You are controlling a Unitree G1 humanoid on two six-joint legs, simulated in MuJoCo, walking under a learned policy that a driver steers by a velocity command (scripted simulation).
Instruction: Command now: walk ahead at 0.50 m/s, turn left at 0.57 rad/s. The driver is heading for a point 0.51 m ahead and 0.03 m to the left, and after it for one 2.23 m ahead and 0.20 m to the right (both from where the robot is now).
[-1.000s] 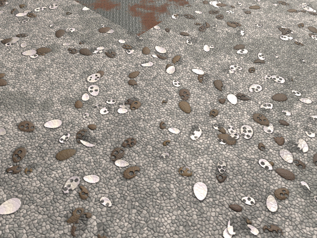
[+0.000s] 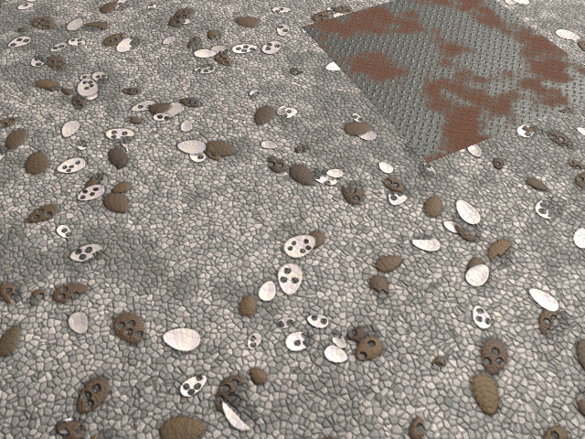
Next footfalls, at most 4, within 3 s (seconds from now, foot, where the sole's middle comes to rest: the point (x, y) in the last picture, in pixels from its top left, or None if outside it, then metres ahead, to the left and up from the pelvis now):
0.28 right None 0.35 -0.14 -0.78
0.76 left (219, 408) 0.53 0.17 -0.78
1.28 right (325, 296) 0.81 -0.09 -0.78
1.78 left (275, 197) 1.15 0.04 -0.78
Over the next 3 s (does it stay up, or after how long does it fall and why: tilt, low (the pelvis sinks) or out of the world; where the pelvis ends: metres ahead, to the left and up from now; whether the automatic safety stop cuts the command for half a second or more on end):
stays up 1.61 -0.20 0.00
